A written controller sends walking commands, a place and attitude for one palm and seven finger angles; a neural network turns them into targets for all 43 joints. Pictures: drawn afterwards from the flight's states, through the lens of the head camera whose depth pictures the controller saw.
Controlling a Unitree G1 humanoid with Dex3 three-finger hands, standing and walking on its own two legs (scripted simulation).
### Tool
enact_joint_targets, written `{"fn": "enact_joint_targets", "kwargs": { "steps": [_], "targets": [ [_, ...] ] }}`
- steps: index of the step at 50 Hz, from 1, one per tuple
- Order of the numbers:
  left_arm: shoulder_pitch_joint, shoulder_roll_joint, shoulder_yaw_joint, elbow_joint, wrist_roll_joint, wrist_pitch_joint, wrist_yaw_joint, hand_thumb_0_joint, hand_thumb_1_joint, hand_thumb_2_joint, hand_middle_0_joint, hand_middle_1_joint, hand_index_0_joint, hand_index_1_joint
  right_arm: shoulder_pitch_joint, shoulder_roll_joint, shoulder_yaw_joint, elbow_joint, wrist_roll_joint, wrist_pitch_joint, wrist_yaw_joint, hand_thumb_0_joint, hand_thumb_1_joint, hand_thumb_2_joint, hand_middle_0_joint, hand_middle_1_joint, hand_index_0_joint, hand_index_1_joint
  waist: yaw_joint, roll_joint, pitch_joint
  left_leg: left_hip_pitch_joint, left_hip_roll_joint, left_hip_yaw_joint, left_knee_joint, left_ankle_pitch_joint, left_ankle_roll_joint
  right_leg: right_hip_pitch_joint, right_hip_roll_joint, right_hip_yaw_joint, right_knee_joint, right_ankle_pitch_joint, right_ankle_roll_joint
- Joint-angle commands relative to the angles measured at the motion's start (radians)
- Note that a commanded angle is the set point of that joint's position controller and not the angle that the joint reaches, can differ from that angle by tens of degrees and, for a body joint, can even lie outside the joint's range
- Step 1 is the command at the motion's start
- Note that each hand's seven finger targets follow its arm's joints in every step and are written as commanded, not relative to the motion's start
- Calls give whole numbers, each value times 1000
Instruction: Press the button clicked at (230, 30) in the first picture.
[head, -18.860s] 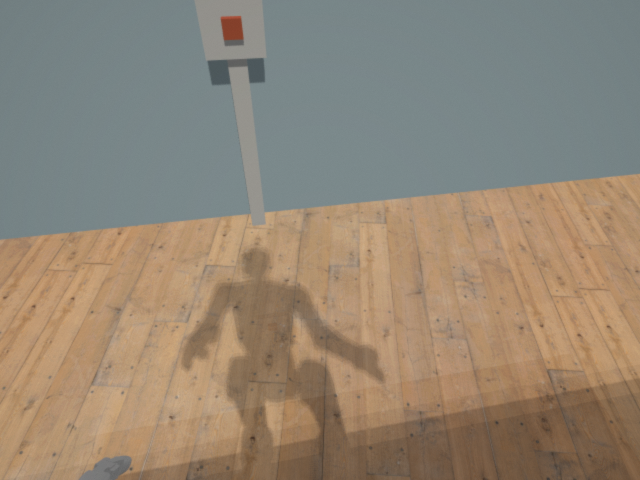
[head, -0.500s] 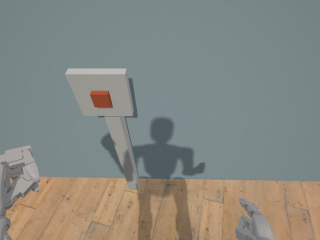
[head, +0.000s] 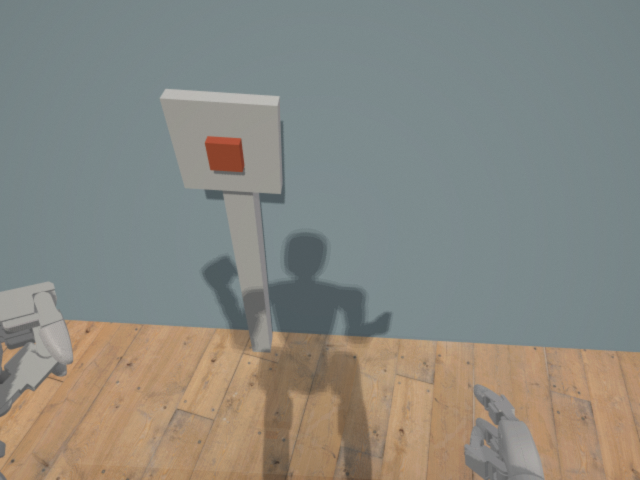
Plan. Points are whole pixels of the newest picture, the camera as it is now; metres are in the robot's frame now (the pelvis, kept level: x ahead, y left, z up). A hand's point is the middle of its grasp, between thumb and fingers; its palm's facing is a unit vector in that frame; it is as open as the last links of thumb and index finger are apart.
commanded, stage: step back with the hand held close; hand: left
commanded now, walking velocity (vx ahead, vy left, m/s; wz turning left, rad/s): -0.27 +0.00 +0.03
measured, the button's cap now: (225, 153) +0.59 +0.21 +0.08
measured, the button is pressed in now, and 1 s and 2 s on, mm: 0 0 0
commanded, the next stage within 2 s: stop stepping back and stand still in 0.54 s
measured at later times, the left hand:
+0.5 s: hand out of the picture +0.10 +0.25 +0.18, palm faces +0.40 -0.82 -0.41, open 3.1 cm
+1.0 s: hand out of the picture -0.01 +0.24 +0.20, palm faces +0.37 -0.84 -0.40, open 3.1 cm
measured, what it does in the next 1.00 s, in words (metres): walks backwards: left foot, then right foot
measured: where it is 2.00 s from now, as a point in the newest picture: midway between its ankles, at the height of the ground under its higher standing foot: outside the picture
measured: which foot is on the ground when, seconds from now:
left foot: down 0.00-0.36, up 0.38-0.46, down 0.48-0.84, up 0.86-1.00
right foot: down 0.00-0.50, up 0.52-0.82, down 0.84-1.00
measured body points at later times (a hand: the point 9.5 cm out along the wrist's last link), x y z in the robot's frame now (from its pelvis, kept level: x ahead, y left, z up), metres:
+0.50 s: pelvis -0.08 +0.01 -0.01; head -0.06 +0.05 +0.44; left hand +0.07 +0.29 +0.20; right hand +0.10 -0.23 -0.07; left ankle -0.01 +0.10 -0.73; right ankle +0.02 -0.14 -0.72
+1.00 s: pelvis -0.19 +0.00 +0.00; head -0.23 +0.04 +0.45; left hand -0.04 +0.28 +0.22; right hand -0.07 -0.25 -0.07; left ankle -0.16 +0.10 -0.72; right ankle -0.26 -0.12 -0.73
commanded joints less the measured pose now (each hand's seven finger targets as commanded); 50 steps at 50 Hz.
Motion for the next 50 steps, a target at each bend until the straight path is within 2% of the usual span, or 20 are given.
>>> {"fn": "enact_joint_targets", "kwargs": {
  "steps": [1, 7, 11, 14, 18, 20, 22, 23, 24, 25, 27, 28, 31, 36, 39, 41, 43, 44, 47, 50],
  "targets": [
    [-68, 179, 116, -244, 2, -83, 34, 0, 900, 900, -1300, -1500, -1300, -1500, -66, -144, -55, -141, -10, -70, -15, 0, -900, -900, 200, 300, 200, 300, -29, 29, -55, -162, 83, -162, -197, -353, 20, 107, -53, 172, -125, -279, -49],
    [-22, 183, 153, -225, 5, -109, 37, 0, 900, 900, -1300, -1500, -1300, -1500, -82, -144, -56, -131, -6, -96, -18, 0, -900, -900, 200, 300, 200, 300, -17, 180, -118, -352, 195, -267, -370, -370, 57, 358, 54, 66, 175, 17, -11],
    [-51, 185, 180, -188, 32, -131, 22, 0, 900, 900, -1300, -1500, -1300, -1500, -90, -156, -68, -131, -8, -104, -12, 0, -900, -900, 200, 300, 200, 300, -14, 194, -33, -600, 244, -289, -384, -564, 96, 478, 92, 91, 275, -44, -2],
    [-45, 189, 154, -213, -3, -139, 5, 0, 900, 900, -1300, -1500, -1300, -1500, -74, -138, -69, -118, -6, -109, -4, 0, -900, -900, 200, 300, 200, 300, -30, -12, -47, -270, 122, -202, -183, -307, 24, 172, 10, 227, 38, 23, -57],
    [-39, 207, 126, -251, -26, -132, 20, 0, 900, 900, -1300, -1500, -1300, -1500, -55, -108, -73, -72, -6, -85, 15, 0, -900, -900, 200, 300, 200, 300, -33, -151, -152, 111, -4, -91, 215, -146, -64, -167, -233, 419, -253, -168, -178],
    [-45, 229, 139, -273, -21, -126, 31, 0, 900, 900, -1300, -1500, -1300, -1500, -75, -97, -64, -73, -13, -69, 15, 0, -900, -900, 200, 300, 200, 300, -32, -153, -147, 120, -2, -104, 259, -150, -65, -189, -247, 376, -258, -128, -183],
    [-56, 244, 152, -293, -20, -124, 34, 0, 900, 900, -1300, -1500, -1300, -1500, -76, -96, -55, -73, -14, -57, 9, 0, -900, -900, 200, 300, 200, 300, -44, -99, -116, 150, 9, -102, 26, -83, -61, -177, -166, 263, -181, -81, -124],
    [-37, 244, 165, -283, -25, -128, 34, 0, 900, 900, -1300, -1500, -1300, -1500, -81, -106, -57, -72, -14, -57, -2, 0, -900, -900, 200, 300, 200, 300, -46, 12, -89, 118, 48, -146, -171, -70, -38, -158, -73, 198, -74, -100, -75],
    [-30, 219, 157, -293, -22, -140, 33, 0, 900, 900, -1300, -1500, -1300, -1500, -96, -137, -61, -84, -17, -70, -12, 0, -900, -900, 200, 300, 200, 300, -39, 244, -82, -33, 197, -329, -341, -40, 26, -54, 53, 110, 161, -125, -24],
    [-43, 225, 175, -276, -6, -142, 37, 0, 900, 900, -1300, -1500, -1300, -1500, -94, -129, -67, -83, -29, -92, -13, 0, -900, -900, 200, 300, 200, 300, -36, 359, -113, -172, 355, -459, -423, -18, 95, 59, 116, 55, 428, -259, -2],
    [-19, 227, 196, -236, -17, -156, 34, 0, 900, 900, -1300, -1500, -1300, -1500, -65, -100, -74, -53, -40, -123, -6, 0, -900, -900, 200, 300, 200, 300, -34, 256, -179, -173, 396, -437, -428, -109, 123, 58, 108, 132, 656, -335, -11],
    [-17, 208, 182, -254, -25, -150, 31, 0, 900, 900, -1300, -1500, -1300, -1500, -55, -108, -84, -48, -33, -126, 4, 0, -900, -900, 200, 300, 200, 300, -33, 172, -177, -88, 371, -390, -373, 2, 122, 0, 103, 123, 627, -343, -15],
    [6, 160, 116, -271, -39, -125, 24, 0, 900, 900, -1300, -1500, -1300, -1500, -56, -113, -87, -30, -19, -142, 22, 0, -900, -900, 200, 300, 200, 300, -17, 163, -197, 119, 303, -247, -331, 197, 80, -47, 86, 35, 445, -361, -2],
    [-27, 170, 66, -290, -39, -74, 22, 0, 900, 900, -1300, -1500, -1300, -1500, -73, -117, -51, -51, -19, -154, 20, 0, -900, -900, 200, 300, 200, 300, -23, 283, -149, 109, 218, -224, -520, -308, -14, 123, 120, -85, 84, -413, -28],
    [21, 214, 102, -288, -44, -45, 20, 0, 900, 900, -1300, -1500, -1300, -1500, -65, -108, -43, -61, -19, -134, 12, 0, -900, -900, 200, 300, 200, 300, -18, 244, -159, 129, 106, -99, -450, -263, -125, 244, 119, -111, -213, -334, -67],
    [44, 273, 155, -309, -59, -47, 19, 0, 900, 900, -1300, -1500, -1300, -1500, -53, -90, -42, -57, -19, -100, 7, 0, -900, -900, 200, 300, 200, 300, -25, 17, -191, 267, 15, 10, -25, -72, -113, 26, -92, 69, -348, -281, -156],
    [25, 322, 216, -361, -82, -45, 35, 0, 900, 900, -1300, -1500, -1300, -1500, -73, -77, -22, -48, -31, -74, 5, 0, -900, -900, 200, 300, 200, 300, -9, -87, -197, 136, 20, -39, 262, -19, -87, -9, -291, 194, -370, -147, -241],
    [6, 309, 212, -325, -80, -41, 27, 0, 900, 900, -1300, -1500, -1300, -1500, -48, -76, -34, -44, -7, -83, 1, 0, -900, -900, 200, 300, 200, 300, -5, -171, -201, 48, 12, -70, 317, -61, -90, 44, -281, 203, -351, -267, -242],
    [-11, 199, 133, -178, -64, -16, 25, 0, 900, 900, -1300, -1500, -1300, -1500, -90, -100, -40, -43, 6, -81, -13, 0, -900, -900, 200, 300, 200, 300, -43, -124, 8, 34, 73, -92, 117, -58, -64, -44, -225, 128, -308, -349, -173],
    [-100, 156, 65, -61, -36, -22, 32, 0, 900, 900, -1300, -1500, -1300, -1500, -60, -133, -31, -16, 6, -106, -38, 0, -900, -900, 200, 300, 200, 300, -49, 79, 89, 132, 71, -87, -218, -107, -25, -66, -99, 56, -125, -359, -107]
  ]
}}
